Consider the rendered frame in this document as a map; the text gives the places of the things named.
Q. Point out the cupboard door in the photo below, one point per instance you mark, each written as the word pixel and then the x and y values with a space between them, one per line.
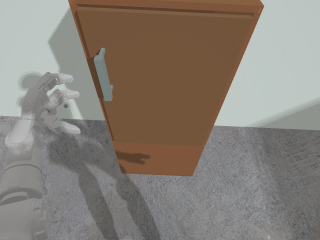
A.
pixel 169 69

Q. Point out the robot left hand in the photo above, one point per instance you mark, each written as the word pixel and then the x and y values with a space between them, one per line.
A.
pixel 36 103

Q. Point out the handle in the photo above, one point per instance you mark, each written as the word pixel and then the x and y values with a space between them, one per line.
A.
pixel 102 73

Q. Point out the robot left upper arm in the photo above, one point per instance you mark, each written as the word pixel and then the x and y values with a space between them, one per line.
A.
pixel 24 220

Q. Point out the left robot forearm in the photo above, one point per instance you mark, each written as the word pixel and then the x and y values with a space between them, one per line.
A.
pixel 22 171

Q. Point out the robot right hand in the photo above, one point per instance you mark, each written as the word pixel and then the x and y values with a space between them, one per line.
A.
pixel 259 234

